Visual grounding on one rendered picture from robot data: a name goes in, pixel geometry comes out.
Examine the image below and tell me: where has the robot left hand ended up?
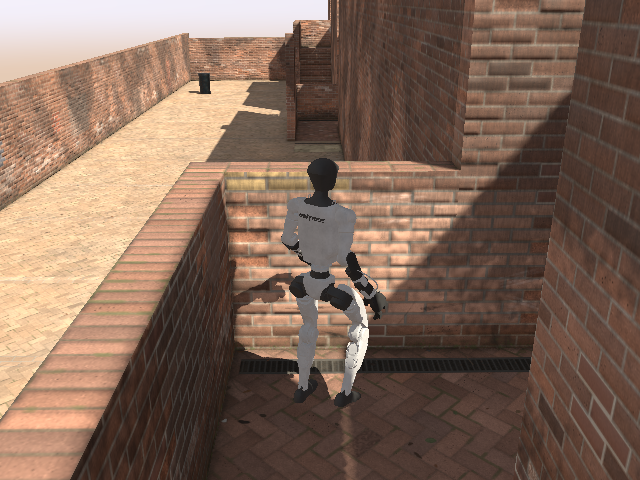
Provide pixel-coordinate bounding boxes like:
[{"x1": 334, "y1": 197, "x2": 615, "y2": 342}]
[{"x1": 298, "y1": 255, "x2": 312, "y2": 266}]

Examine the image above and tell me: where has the robot right forearm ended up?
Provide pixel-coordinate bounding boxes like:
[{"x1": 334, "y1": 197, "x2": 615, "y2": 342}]
[{"x1": 345, "y1": 252, "x2": 376, "y2": 299}]

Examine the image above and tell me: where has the left robot shin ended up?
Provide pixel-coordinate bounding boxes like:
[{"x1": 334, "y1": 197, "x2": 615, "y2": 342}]
[{"x1": 297, "y1": 325, "x2": 316, "y2": 391}]

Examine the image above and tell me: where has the robot left forearm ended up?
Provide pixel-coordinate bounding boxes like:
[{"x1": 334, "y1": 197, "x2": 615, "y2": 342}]
[{"x1": 281, "y1": 236, "x2": 302, "y2": 257}]

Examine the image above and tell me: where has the left robot upper arm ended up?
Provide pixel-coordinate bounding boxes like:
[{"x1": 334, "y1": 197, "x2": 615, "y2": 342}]
[{"x1": 281, "y1": 197, "x2": 306, "y2": 246}]

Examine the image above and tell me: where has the robot right hand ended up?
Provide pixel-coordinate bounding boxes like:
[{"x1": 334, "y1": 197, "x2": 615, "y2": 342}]
[{"x1": 363, "y1": 291, "x2": 388, "y2": 320}]

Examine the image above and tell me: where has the humanoid robot head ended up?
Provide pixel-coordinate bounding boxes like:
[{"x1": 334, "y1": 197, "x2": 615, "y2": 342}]
[{"x1": 304, "y1": 158, "x2": 339, "y2": 207}]

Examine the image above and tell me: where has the right robot upper arm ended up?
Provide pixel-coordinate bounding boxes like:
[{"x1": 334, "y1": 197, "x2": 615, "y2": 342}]
[{"x1": 335, "y1": 205, "x2": 357, "y2": 266}]

